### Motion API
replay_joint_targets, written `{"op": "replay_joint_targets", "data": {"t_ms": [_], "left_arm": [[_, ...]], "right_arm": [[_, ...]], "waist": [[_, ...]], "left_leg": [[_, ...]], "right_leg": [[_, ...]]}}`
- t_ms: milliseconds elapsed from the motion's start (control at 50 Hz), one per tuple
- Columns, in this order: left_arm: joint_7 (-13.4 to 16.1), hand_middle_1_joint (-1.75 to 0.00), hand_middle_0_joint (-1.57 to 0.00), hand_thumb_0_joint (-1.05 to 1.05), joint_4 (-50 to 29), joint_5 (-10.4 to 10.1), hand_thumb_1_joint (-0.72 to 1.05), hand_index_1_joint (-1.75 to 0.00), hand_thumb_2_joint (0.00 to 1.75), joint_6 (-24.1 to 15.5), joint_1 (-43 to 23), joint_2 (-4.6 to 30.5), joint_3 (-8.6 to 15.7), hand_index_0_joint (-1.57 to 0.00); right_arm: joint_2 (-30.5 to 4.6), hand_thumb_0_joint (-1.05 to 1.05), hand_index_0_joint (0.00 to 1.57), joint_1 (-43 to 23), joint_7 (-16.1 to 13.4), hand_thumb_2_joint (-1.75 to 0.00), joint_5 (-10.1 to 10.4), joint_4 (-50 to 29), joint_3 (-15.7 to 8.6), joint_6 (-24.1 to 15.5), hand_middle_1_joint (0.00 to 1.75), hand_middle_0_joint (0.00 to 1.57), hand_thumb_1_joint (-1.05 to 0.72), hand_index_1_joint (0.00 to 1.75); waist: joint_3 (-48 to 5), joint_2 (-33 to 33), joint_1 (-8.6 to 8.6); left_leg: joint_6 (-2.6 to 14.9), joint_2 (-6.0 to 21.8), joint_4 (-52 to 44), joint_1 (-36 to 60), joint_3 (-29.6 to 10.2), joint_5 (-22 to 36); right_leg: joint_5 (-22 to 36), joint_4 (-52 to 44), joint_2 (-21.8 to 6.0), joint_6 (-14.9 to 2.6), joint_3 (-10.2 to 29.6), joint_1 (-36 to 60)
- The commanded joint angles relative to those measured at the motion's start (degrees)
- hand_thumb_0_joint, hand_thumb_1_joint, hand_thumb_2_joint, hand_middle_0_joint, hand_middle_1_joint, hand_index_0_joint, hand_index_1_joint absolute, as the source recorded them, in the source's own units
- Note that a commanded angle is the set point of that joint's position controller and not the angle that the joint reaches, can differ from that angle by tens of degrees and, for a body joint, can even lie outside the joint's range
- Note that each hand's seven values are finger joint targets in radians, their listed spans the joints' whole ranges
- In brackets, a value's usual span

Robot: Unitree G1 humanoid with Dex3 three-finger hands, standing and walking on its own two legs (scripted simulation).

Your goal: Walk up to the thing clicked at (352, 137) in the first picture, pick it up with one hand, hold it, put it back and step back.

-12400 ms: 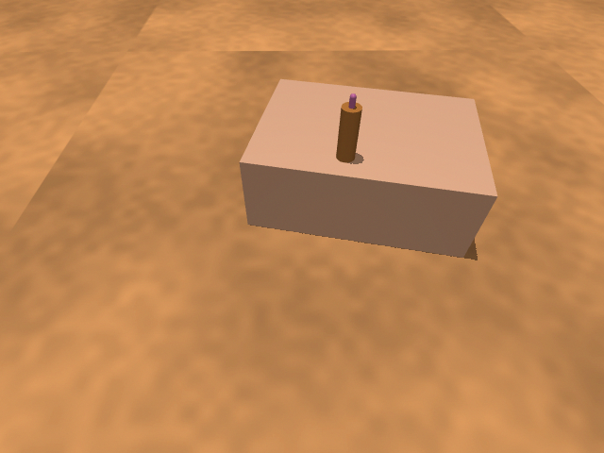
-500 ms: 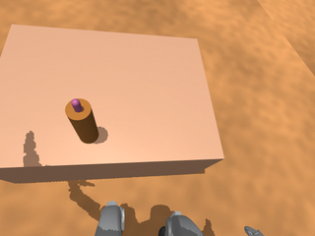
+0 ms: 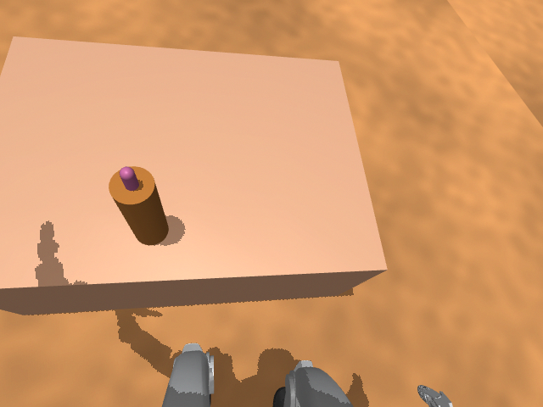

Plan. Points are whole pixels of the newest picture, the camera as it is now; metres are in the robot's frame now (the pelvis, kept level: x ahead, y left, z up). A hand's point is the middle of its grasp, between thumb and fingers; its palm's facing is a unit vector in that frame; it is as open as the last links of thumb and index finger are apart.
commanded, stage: go down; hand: left
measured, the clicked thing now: (141, 205) +0.48 +0.23 -0.19
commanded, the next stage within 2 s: none
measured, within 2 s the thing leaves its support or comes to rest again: neither
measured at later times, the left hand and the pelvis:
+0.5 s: hand out of the picture +0.39 +0.44 +0.08, palm faces +0.34 -0.94 -0.01, open 17.3 cm; pelvis +0.00 +0.00 +0.00, yaw +0 degrees
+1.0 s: hand out of the picture +0.39 +0.45 +0.08, palm faces +0.36 -0.93 +0.00, open 17.3 cm; pelvis +0.00 +0.00 -0.01, yaw +0 degrees
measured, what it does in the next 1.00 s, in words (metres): stands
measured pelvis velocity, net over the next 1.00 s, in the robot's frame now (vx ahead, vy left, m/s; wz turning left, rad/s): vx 0.00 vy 0.00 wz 0.00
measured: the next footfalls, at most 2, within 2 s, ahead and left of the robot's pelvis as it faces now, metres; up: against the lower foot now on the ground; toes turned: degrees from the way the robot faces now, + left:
none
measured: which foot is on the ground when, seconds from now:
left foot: down 0.00-1.00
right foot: down 0.00-1.00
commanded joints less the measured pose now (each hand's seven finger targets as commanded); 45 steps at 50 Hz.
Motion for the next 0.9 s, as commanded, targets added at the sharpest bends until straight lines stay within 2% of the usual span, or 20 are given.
{"op": "replay_joint_targets", "data": {"t_ms": [0, 20, 60, 160, 240, 260, 300, 320, 360, 380, 400, 460, 540, 580, 680, 700, 740, 780, 820, 880], "left_arm": [[-0.45, -0.04, -0.06, 0.0, -9.44, -2.02, -0.5, -0.05, 0.04, -3.09, -12.83, 23.33, 2.11, -0.05], [-0.16, -0.04, -0.06, 0.0, -11.77, -2.1, -0.51, -0.05, 0.04, -3.44, -12.77, 25.27, 3.63, -0.05], [-0.47, -0.05, -0.06, 0.0, -10.91, -2.4, -0.51, -0.05, 0.04, -3.77, -12.38, 24.05, 2.96, -0.05], [-1.06, -0.04, -0.05, 0.0, -11.37, -2.93, -0.48, -0.05, 0.05, -3.99, -12.49, 24.02, 3.59, -0.04], [-0.95, -0.04, -0.06, 0.0, -12.87, -3.15, -0.51, -0.05, 0.04, -4.19, -13.2, 23.71, 3.41, -0.05], [-0.73, -0.04, -0.06, 0.0, -15.41, -2.96, -0.52, -0.05, 0.03, -4.51, -15.23, 26.0, 4.48, -0.05], [-0.93, -0.04, -0.06, 0.0, -11.29, -3.13, -0.5, -0.05, 0.05, -4.11, -12.83, 22.61, 2.69, -0.05], [-0.63, -0.05, -0.05, 0.0, -14.5, -3.04, -0.5, -0.05, 0.05, -4.51, -15.06, 25.44, 4.2, -0.05], [-0.39, -0.04, -0.06, 0.0, -12.22, -2.82, -0.49, -0.05, 0.04, -4.34, -13.41, 25.53, 4.78, -0.05], [-0.66, -0.04, -0.06, 0.0, -10.27, -2.82, -0.49, -0.05, 0.05, -4.33, -12.08, 23.74, 3.61, -0.05], [-0.52, -0.04, -0.05, 0.0, -13.29, -2.78, -0.48, -0.05, 0.05, -4.82, -13.45, 25.79, 4.84, -0.05], [-0.53, -0.05, -0.06, 0.0, -13.79, -2.88, -0.49, -0.05, 0.04, -5.03, -14.59, 25.28, 4.22, -0.05], [-1.35, -0.04, -0.06, 0.0, -11.24, -3.74, -0.5, -0.04, 0.03, -4.8, -14.09, 22.61, 2.8, -0.05], [-1.14, -0.04, -0.06, 0.0, -13.07, -3.46, -0.47, -0.04, 0.04, -5.16, -16.21, 25.2, 3.89, -0.05], [-1.01, -0.04, -0.05, 0.0, -13.14, -3.47, -0.45, -0.04, 0.04, -5.64, -17.27, 26.43, 4.88, -0.05], [-1.24, -0.04, -0.05, 0.0, -9.55, -3.49, -0.47, -0.05, 0.04, -5.19, -14.95, 24.9, 4.21, -0.05], [-1.38, -0.05, -0.05, 0.0, -10.43, -3.51, -0.47, -0.05, 0.05, -5.34, -16.01, 24.95, 3.89, -0.05], [-0.61, -0.04, -0.06, 0.0, -12.14, -2.95, -0.47, -0.05, 0.04, -5.53, -17.64, 28.88, 6.1, -0.05], [-0.64, -0.04, -0.05, 0.0, -13.1, -3.08, -0.47, -0.05, 0.06, -5.4, -17.44, 27.2, 5.4, -0.04], [-0.38, -0.05, -0.06, 0.0, -9.87, -2.77, -0.49, -0.06, 0.05, -4.47, -15.54, 25.72, 4.45, -0.05]], "right_arm": [[-12.84, 0.0, 0.2, 8.84, -1.57, -0.9, 0.02, -1.93, -4.84, -1.32, 0.3, 0.2, -0.9, 0.3], [-13.09, 0.0, 0.2, 8.39, -1.42, -0.9, -0.02, -2.44, -4.94, -1.39, 0.3, 0.2, -0.9, 0.3], [-12.87, 0.0, 0.2, 8.27, -1.38, -0.9, 0.04, -2.23, -4.88, -1.27, 0.3, 0.2, -0.9, 0.3], [-13.3, 0.0, 0.2, 8.41, -1.45, -0.9, -0.15, -1.87, -4.95, -1.3, 0.3, 0.2, -0.89, 0.3], [-13.13, 0.0, 0.2, 8.56, -1.36, -0.9, -0.08, -1.71, -5.17, -1.44, 0.3, 0.2, -0.9, 0.3], [-13.12, 0.0, 0.2, 8.02, -1.45, -0.9, -0.08, -2.34, -5.23, -1.35, 0.3, 0.2, -0.9, 0.3], [-12.71, 0.0, 0.2, 8.95, -1.39, -0.9, -0.06, -0.74, -4.98, -1.12, 0.3, 0.2, -0.9, 0.3], [-13.06, 0.0, 0.2, 8.45, -1.39, -0.9, -0.17, -1.49, -5.06, -1.17, 0.3, 0.2, -0.9, 0.3], [-12.85, 0.0, 0.2, 8.3, -1.52, -0.9, -0.16, -1.98, -4.76, -1.08, 0.3, 0.2, -0.9, 0.3], [-12.6, 0.0, 0.2, 8.76, -1.41, -0.9, -0.1, -1.01, -4.76, -0.95, 0.3, 0.2, -0.9, 0.3], [-12.96, 0.0, 0.2, 7.52, -1.48, -0.9, -0.21, -2.39, -4.92, -1.11, 0.3, 0.2, -0.9, 0.3], [-12.86, 0.0, 0.2, 6.75, -1.34, -0.9, 0.0, -3.23, -4.94, -1.41, 0.3, 0.2, -0.9, 0.3], [-13.12, 0.0, 0.2, 7.75, -1.51, -0.9, 0.06, -1.94, -4.88, -1.57, 0.3, 0.2, -0.9, 0.3], [-13.25, 0.0, 0.2, 7.42, -1.49, -0.9, -0.09, -2.6, -4.82, -1.54, 0.3, 0.2, -0.9, 0.3], [-13.18, 0.0, 0.2, 7.32, -1.45, -0.9, -0.17, -2.73, -4.45, -1.39, 0.3, 0.2, -0.89, 0.3], [-13.42, 0.0, 0.2, 8.01, -1.47, -0.9, -0.24, -1.64, -4.43, -1.22, 0.3, 0.2, -0.9, 0.3], [-13.21, 0.0, 0.2, 8.68, -1.31, -0.9, -0.34, -1.13, -4.39, -1.08, 0.3, 0.2, -0.9, 0.3], [-13.6, 0.0, 0.2, 7.64, -1.36, -0.9, -0.36, -2.45, -4.39, -1.16, 0.3, 0.2, -0.9, 0.3], [-13.45, 0.0, 0.2, 7.35, -1.32, -0.9, -0.4, -3.26, -4.21, -1.04, 0.3, 0.2, -0.89, 0.3], [-13.26, 0.0, 0.2, 7.61, -1.48, -0.9, -0.18, -2.93, -4.26, -1.01, 0.3, 0.2, -0.9, 0.3]], "waist": [[-25.31, 15.91, 1.65], [-25.99, 16.09, 2.55], [-25.62, 15.84, 2.44], [-27.53, 15.8, 2.04], [-27.93, 15.58, 2.19], [-28.47, 17.03, 2.66], [-26.11, 16.07, 1.86], [-27.32, 16.78, 2.4], [-27.0, 15.04, 2.31], [-25.68, 14.68, 2.12], [-26.38, 16.02, 2.81], [-25.7, 16.84, 2.48], [-25.71, 15.86, 0.97], [-25.85, 16.98, 1.78], [-27.49, 17.7, 2.23], [-27.19, 16.76, 1.36], [-26.92, 17.08, 1.85], [-28.13, 18.02, 2.5], [-29.82, 18.02, 2.03], [-26.7, 16.08, 1.44]], "left_leg": [[-0.44, -0.94, -7.92, 33.43, -2.72, 21.61], [-0.5, -0.97, -8.01, 33.06, -2.88, 22.29], [-0.56, -0.9, -8.01, 32.59, -2.97, 21.39], [-0.54, -0.72, -6.47, 35.84, -3.39, 27.96], [-0.24, -1.01, -6.6, 34.45, -2.76, 25.19], [-0.23, -1.19, -6.72, 34.34, -2.54, 23.86], [-0.54, -0.9, -7.28, 33.56, -3.05, 23.08], [-0.4, -1.0, -7.14, 34.08, -2.85, 23.6], [0.02, -1.24, -6.58, 32.86, -2.63, 23.96], [0.04, -1.39, -6.69, 31.89, -2.34, 22.72], [-0.06, -1.3, -6.86, 32.29, -2.38, 22.93], [-0.23, -1.25, -7.71, 31.89, -2.42, 19.36], [-0.36, -0.74, -6.94, 32.77, -3.08, 20.47], [-0.53, -0.82, -6.93, 32.63, -3.24, 20.42], [-0.61, -0.81, -6.69, 33.29, -3.4, 20.59], [-0.67, -0.58, -6.41, 33.83, -3.77, 22.08], [-0.77, -0.74, -6.19, 32.65, -3.79, 22.5], [-0.74, -0.81, -6.25, 33.2, -3.69, 21.66], [-0.67, -0.72, -6.25, 34.91, -3.73, 22.71], [-0.24, -1.06, -6.28, 31.94, -3.08, 19.71]], "right_leg": [[14.03, -6.57, 1.18, -3.04, 0.09, -1.81], [14.19, -6.09, 1.09, -3.15, 0.0, -1.4], [13.65, -5.76, 1.17, -3.19, -0.05, -1.92], [16.57, -5.61, 1.07, -2.95, -0.18, -2.74], [16.18, -5.54, 0.99, -2.92, 0.23, -1.44], [15.35, -5.88, 0.88, -2.97, 0.45, -1.39], [14.56, -5.43, 1.16, -3.05, -0.2, -2.59], [14.92, -5.65, 0.96, -3.02, 0.16, -1.96], [15.86, -6.07, 0.97, -2.9, 0.17, -0.7], [15.44, -6.05, 0.94, -2.96, 0.28, -0.92], [15.19, -5.8, 0.93, -2.98, 0.34, -1.12], [12.8, -5.82, 0.94, -3.14, 0.36, -1.59], [13.1, -5.38, 1.24, -2.98, -0.05, -3.79], [12.52, -5.33, 1.07, -3.14, 0.03, -4.05], [12.27, -4.66, 1.13, -3.23, -0.1, -4.38], [12.91, -4.4, 1.25, -3.13, -0.48, -5.1], [13.4, -3.99, 1.24, -3.26, -0.35, -4.99], [12.56, -3.97, 1.13, -3.36, -0.2, -4.75], [13.3, -4.02, 1.11, -3.24, -0.4, -4.43], [12.84, -5.04, 1.22, -3.0, -0.01, -3.52]]}}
